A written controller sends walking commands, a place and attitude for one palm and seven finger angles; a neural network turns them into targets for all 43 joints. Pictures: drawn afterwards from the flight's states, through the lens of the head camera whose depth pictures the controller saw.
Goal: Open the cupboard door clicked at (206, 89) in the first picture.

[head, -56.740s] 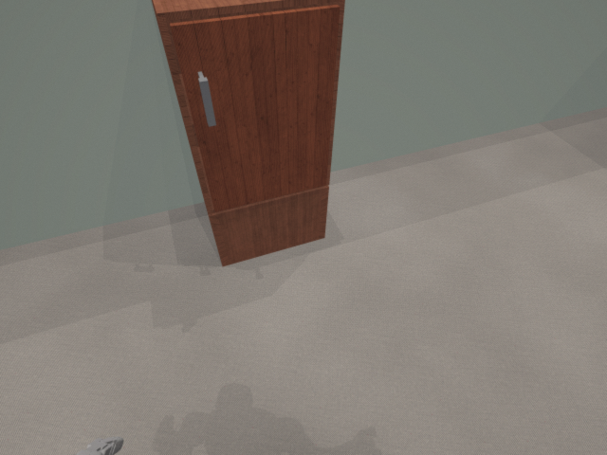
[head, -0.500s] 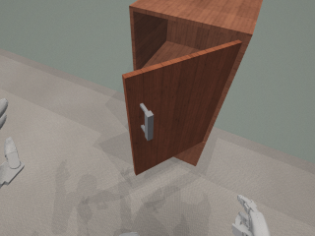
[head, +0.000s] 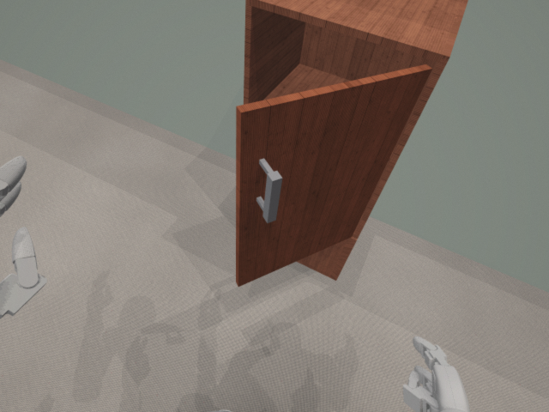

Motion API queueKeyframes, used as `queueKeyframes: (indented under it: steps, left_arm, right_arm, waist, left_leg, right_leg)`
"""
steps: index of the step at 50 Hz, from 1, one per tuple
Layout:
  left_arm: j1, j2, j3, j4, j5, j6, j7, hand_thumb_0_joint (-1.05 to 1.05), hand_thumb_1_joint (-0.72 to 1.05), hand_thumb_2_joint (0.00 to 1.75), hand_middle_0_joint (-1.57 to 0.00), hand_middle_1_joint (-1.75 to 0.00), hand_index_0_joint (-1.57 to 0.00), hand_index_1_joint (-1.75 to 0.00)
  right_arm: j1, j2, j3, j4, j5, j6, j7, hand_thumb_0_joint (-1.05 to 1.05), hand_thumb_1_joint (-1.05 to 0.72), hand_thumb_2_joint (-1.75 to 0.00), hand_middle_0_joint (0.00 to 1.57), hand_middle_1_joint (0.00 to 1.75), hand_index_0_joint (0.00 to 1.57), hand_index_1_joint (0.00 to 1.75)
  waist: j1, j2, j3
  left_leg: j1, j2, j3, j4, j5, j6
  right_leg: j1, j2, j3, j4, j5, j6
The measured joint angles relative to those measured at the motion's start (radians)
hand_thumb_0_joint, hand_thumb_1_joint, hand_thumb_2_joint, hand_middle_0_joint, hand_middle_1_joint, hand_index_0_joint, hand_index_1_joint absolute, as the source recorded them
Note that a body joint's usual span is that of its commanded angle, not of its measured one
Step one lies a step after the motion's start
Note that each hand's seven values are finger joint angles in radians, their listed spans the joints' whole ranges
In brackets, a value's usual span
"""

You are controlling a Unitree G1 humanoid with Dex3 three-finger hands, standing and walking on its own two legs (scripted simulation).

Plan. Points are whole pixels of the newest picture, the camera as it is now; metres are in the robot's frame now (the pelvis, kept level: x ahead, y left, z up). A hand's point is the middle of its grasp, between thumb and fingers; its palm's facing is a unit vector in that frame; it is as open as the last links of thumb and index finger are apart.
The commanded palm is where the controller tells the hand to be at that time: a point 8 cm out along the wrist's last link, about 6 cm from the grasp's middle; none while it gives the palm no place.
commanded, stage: step back with the hand held close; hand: left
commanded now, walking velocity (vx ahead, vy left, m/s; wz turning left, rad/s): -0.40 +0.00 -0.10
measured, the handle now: (267, 191) +0.50 +0.04 +0.00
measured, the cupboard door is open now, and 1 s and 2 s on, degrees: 55 55 55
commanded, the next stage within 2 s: stop stepping back and stand still in 0.30 s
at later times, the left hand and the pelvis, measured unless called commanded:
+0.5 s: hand out of the picture +0.09 +0.21 +0.19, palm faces +0.24 -0.84 -0.48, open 7.4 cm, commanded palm +0.03 +0.27 +0.19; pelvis -0.15 -0.01 -0.01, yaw -10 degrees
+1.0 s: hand out of the picture -0.02 +0.21 +0.20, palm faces +0.31 -0.78 -0.55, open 7.4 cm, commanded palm -0.04 +0.25 +0.19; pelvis -0.22 -0.02 +0.01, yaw -9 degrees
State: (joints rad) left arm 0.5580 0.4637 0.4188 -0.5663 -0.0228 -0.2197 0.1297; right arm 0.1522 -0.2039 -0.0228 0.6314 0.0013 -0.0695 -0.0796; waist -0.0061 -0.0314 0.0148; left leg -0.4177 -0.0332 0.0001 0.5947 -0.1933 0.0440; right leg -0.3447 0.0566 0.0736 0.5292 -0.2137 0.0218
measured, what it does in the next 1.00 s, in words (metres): walks backwards: right foot, then left foot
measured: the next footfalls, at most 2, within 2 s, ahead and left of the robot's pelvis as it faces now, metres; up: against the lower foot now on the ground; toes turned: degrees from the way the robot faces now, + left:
right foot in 0.46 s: -0.21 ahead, -0.08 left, +0.00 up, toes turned -11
left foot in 0.64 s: -0.03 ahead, +0.07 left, +0.00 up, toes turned -7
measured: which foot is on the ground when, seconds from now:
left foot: down 0.00-0.46, up 0.48-0.62, down 0.64-0.84, up 0.86-1.00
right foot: down 0.00-0.00, up 0.02-0.44, down 0.46-1.00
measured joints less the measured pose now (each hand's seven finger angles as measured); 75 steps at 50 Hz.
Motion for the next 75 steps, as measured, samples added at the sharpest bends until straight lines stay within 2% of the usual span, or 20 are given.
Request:
queueKeyframes:
  steps: [5,9,15,20,23,25,28,32,35,38,41,43,45,47,50,56,63,66,71,75]
  left_arm:
    - [-0.029,0.034,0.055,0.023,-0.009,0.003,0.002,0.02,0.89,0.90,-0.22,-0.31,-0.22,-0.30]
    - [0.006,0.011,0.044,-0.026,-0.026,0.020,0.012,0.02,0.89,0.90,-0.21,-0.31,-0.22,-0.30]
    - [-0.055,-0.004,-0.012,-0.039,-0.036,0.059,0.010,0.02,0.89,0.90,-0.21,-0.31,-0.21,-0.30]
    - [-0.078,0.044,0.032,-0.050,-0.063,0.050,0.008,0.02,0.89,0.90,-0.21,-0.31,-0.21,-0.30]
    - [-0.036,0.082,0.089,-0.084,-0.074,0.020,0.010,0.02,0.89,0.90,-0.21,-0.31,-0.21,-0.30]
    - [0.000,0.059,0.066,-0.096,-0.064,0.001,-0.002,0.02,0.89,0.90,-0.21,-0.31,-0.21,-0.30]
    - [0.066,0.059,0.059,-0.096,-0.044,-0.015,-0.015,0.02,0.89,0.90,-0.21,-0.31,-0.22,-0.30]
    - [0.034,0.018,0.059,0.011,-0.032,-0.001,0.001,0.01,0.89,0.90,-0.22,-0.31,-0.22,-0.30]
    - [-0.083,-0.029,0.043,0.153,-0.031,0.033,0.017,0.01,0.89,0.90,-0.21,-0.31,-0.22,-0.30]
    - [-0.114,-0.047,0.037,0.195,-0.030,0.068,0.022,0.01,0.89,0.90,-0.21,-0.31,-0.21,-0.30]
    - [-0.050,-0.034,0.017,0.110,-0.028,0.070,0.011,0.02,0.90,0.90,-0.21,-0.30,-0.21,-0.30]
    - [0.014,-0.024,-0.004,0.039,-0.019,0.055,-0.001,0.02,0.90,0.90,-0.21,-0.30,-0.21,-0.30]
    - [0.082,0.000,-0.008,-0.015,-0.014,0.031,-0.012,0.02,0.89,0.90,-0.21,-0.31,-0.22,-0.30]
    - [0.119,0.000,0.004,-0.013,-0.012,-0.003,-0.019,0.02,0.89,0.90,-0.22,-0.31,-0.22,-0.30]
    - [0.086,-0.016,0.031,0.102,-0.008,-0.037,-0.014,0.01,0.89,0.90,-0.22,-0.31,-0.22,-0.31]
    - [-0.081,-0.110,-0.008,0.354,0.003,0.001,0.018,0.01,0.89,0.90,-0.21,-0.31,-0.22,-0.30]
    - [-0.008,-0.146,-0.086,0.126,0.005,0.024,0.022,0.02,0.89,0.90,-0.21,-0.31,-0.22,-0.30]
    - [-0.016,-0.085,-0.051,0.062,0.003,0.010,0.029,0.02,0.89,0.90,-0.21,-0.31,-0.22,-0.30]
    - [-0.046,-0.040,0.022,0.098,-0.008,0.002,0.032,0.02,0.89,0.90,-0.21,-0.31,-0.22,-0.30]
    - [-0.055,-0.058,0.010,0.150,-0.018,0.018,0.024,0.01,0.89,0.90,-0.21,-0.31,-0.22,-0.30]
  right_arm:
    - [-0.020,0.018,0.003,-0.015,-0.024,-0.031,0.002,0.01,-0.90,-0.89,0.20,0.29,0.20,0.30]
    - [-0.015,0.036,0.022,-0.007,-0.016,-0.063,0.022,0.01,-0.90,-0.89,0.20,0.29,0.20,0.30]
    - [-0.040,0.065,0.052,0.006,-0.030,-0.072,0.018,0.01,-0.90,-0.89,0.20,0.30,0.20,0.30]
    - [-0.060,0.081,0.059,-0.009,-0.041,-0.064,0.029,0.01,-0.90,-0.89,0.20,0.30,0.20,0.30]
    - [-0.074,0.072,0.064,-0.028,-0.033,-0.058,0.043,0.01,-0.90,-0.89,0.20,0.30,0.20,0.30]
    - [-0.053,0.040,0.059,0.001,-0.032,-0.045,0.044,0.01,-0.90,-0.89,0.20,0.30,0.20,0.30]
    - [0.059,0.024,0.053,0.038,-0.014,-0.030,0.037,0.01,-0.90,-0.89,0.20,0.30,0.20,0.30]
    - [0.165,-0.024,0.037,0.053,0.002,-0.033,0.004,0.01,-0.90,-0.89,0.20,0.30,0.20,0.30]
    - [0.150,-0.039,0.013,0.085,0.008,-0.042,-0.014,0.01,-0.90,-0.89,0.20,0.29,0.20,0.30]
    - [0.123,-0.015,0.021,0.080,-0.010,-0.068,-0.008,0.01,-0.90,-0.89,0.20,0.29,0.20,0.30]
    - [0.128,0.014,0.037,0.043,-0.017,-0.090,0.009,0.01,-0.90,-0.89,0.20,0.29,0.20,0.30]
    - [0.135,0.020,0.037,0.019,-0.016,-0.085,0.018,0.01,-0.90,-0.89,0.20,0.29,0.20,0.30]
    - [0.147,0.024,0.032,0.026,-0.014,-0.065,0.025,0.01,-0.90,-0.89,0.20,0.29,0.20,0.30]
    - [0.158,0.019,0.024,0.056,-0.015,-0.049,0.023,0.01,-0.90,-0.89,0.20,0.29,0.20,0.30]
    - [0.170,0.001,0.015,0.076,-0.007,-0.036,0.008,0.01,-0.90,-0.89,0.20,0.30,0.20,0.30]
    - [0.143,-0.064,-0.012,0.086,0.002,-0.056,-0.012,0.01,-0.90,-0.89,0.20,0.29,0.20,0.30]
    - [0.093,-0.072,-0.014,0.028,-0.008,-0.079,-0.006,0.01,-0.90,-0.89,0.20,0.29,0.20,0.30]
    - [0.054,-0.036,-0.013,0.006,-0.001,-0.071,-0.005,0.01,-0.90,-0.90,0.20,0.29,0.20,0.30]
    - [0.014,0.001,0.020,-0.029,0.007,-0.068,0.009,0.01,-0.90,-0.89,0.20,0.29,0.20,0.30]
    - [0.007,0.016,0.039,-0.031,0.009,-0.051,0.022,0.01,-0.90,-0.89,0.20,0.29,0.20,0.30]
  waist:
    - [0.013,0.016,0.019]
    - [0.048,0.019,-0.014]
    - [0.041,-0.008,-0.036]
    - [0.014,-0.023,-0.043]
    - [0.028,-0.063,-0.036]
    - [0.034,-0.019,-0.024]
    - [0.039,-0.036,-0.073]
    - [0.015,-0.008,-0.120]
    - [-0.012,-0.002,-0.089]
    - [-0.036,-0.014,-0.042]
    - [-0.057,-0.020,-0.021]
    - [-0.072,0.007,-0.015]
    - [-0.052,0.005,-0.038]
    - [-0.021,0.004,-0.076]
    - [0.006,0.018,-0.121]
    - [0.015,0.063,-0.095]
    - [0.030,0.045,-0.029]
    - [0.036,0.010,-0.008]
    - [0.025,0.036,-0.009]
    - [0.010,0.056,-0.008]
  left_leg:
    - [0.005,0.029,-0.002,-0.106,0.076,0.037]
    - [0.004,0.070,0.024,-0.203,0.148,0.034]
    - [-0.020,0.090,0.045,-0.328,0.269,0.023]
    - [-0.065,0.098,0.056,-0.406,0.375,-0.006]
    - [-0.167,0.076,0.092,-0.258,0.282,-0.040]
    - [-0.245,0.066,0.028,0.023,0.040,-0.072]
    - [-0.228,0.028,0.032,0.260,-0.043,-0.077]
    - [-0.012,0.031,0.056,0.060,-0.023,-0.031]
    - [-0.010,0.000,0.065,0.052,-0.039,0.019]
    - [0.018,-0.002,0.082,-0.022,0.042,0.006]
    - [0.033,0.006,0.073,-0.095,0.096,-0.011]
    - [0.003,0.020,0.046,-0.050,0.003,-0.027]
    - [-0.079,0.008,0.022,0.188,-0.122,-0.049]
    - [-0.146,0.005,0.010,0.417,-0.106,-0.063]
    - [-0.163,0.036,0.022,0.508,-0.045,-0.069]
    - [-0.032,0.070,0.045,0.258,-0.067,-0.034]
    - [0.210,0.069,0.067,-0.140,-0.008,-0.004]
    - [0.214,0.065,0.069,-0.111,-0.082,-0.064]
    - [0.200,0.080,0.076,-0.068,-0.103,-0.062]
    - [0.187,0.080,0.080,-0.062,-0.101,-0.052]
  right_leg:
    - [-0.073,0.060,-0.002,0.378,-0.224,-0.011]
    - [-0.027,0.042,-0.029,0.490,-0.269,-0.006]
    - [0.088,0.011,-0.046,0.399,-0.319,-0.015]
    - [0.190,0.023,-0.111,0.155,-0.341,-0.062]
    - [0.249,-0.020,-0.091,-0.092,-0.245,-0.091]
    - [0.244,-0.004,-0.087,-0.051,-0.239,-0.065]
    - [0.279,-0.028,-0.070,-0.055,-0.236,-0.043]
    - [0.283,-0.037,-0.078,0.010,-0.275,-0.031]
    - [0.213,-0.064,-0.073,0.154,-0.306,-0.015]
    - [0.133,-0.053,-0.058,0.241,-0.316,-0.021]
    - [0.123,-0.035,-0.098,0.160,-0.297,-0.040]
    - [0.131,-0.017,-0.129,0.108,-0.218,-0.079]
    - [0.125,-0.020,-0.135,0.075,-0.142,-0.108]
    - [0.126,-0.022,-0.124,0.029,-0.115,-0.116]
    - [0.132,-0.031,-0.120,-0.052,-0.073,-0.111]
    - [0.147,-0.071,-0.155,-0.110,-0.036,-0.090]
    - [0.135,-0.059,-0.172,-0.034,-0.080,-0.075]
    - [0.117,-0.066,-0.161,0.031,-0.114,-0.068]
    - [0.128,-0.051,-0.151,0.011,-0.102,-0.061]
    - [0.127,-0.051,-0.148,-0.013,-0.081,-0.051]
